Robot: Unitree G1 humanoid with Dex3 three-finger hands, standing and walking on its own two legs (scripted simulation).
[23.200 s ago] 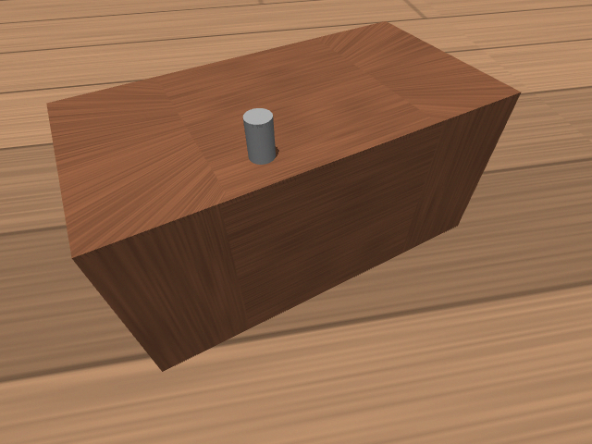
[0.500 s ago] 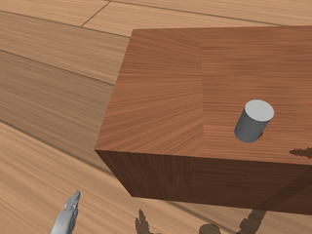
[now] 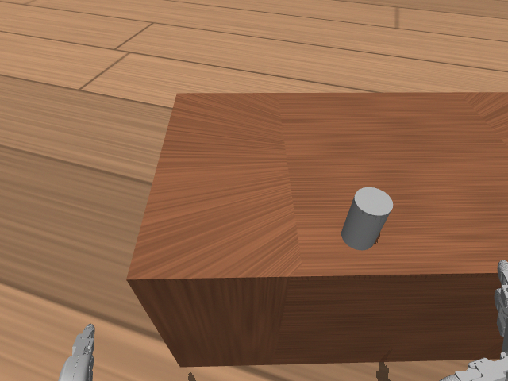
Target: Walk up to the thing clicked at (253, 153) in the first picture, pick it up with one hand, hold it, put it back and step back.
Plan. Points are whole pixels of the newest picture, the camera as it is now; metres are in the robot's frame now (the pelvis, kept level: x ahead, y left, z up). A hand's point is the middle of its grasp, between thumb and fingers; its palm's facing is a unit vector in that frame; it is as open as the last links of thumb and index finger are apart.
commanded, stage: sink last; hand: right
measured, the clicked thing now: (365, 219) +0.45 -0.21 -0.04
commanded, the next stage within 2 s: home in 0.40 s
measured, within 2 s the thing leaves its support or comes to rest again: neither
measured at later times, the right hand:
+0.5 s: hand out of the picture +0.14 -0.28 +0.05, palm faces +0.38 +0.83 -0.39, open 17.6 cm
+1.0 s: hand out of the picture +0.15 -0.17 -0.08, palm faces +0.09 +0.98 -0.16, open 17.4 cm
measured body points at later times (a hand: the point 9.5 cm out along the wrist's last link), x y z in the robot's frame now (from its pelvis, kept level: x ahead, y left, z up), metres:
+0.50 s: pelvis -0.04 +0.01 +0.00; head -0.03 +0.01 +0.45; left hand +0.11 +0.27 -0.06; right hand +0.12 -0.32 +0.07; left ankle -0.02 +0.13 -0.72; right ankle -0.01 -0.13 -0.72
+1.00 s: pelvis -0.03 +0.00 -0.01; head +0.00 -0.02 +0.44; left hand +0.13 +0.23 -0.06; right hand +0.14 -0.22 -0.07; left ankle -0.02 +0.13 -0.72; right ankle -0.01 -0.13 -0.72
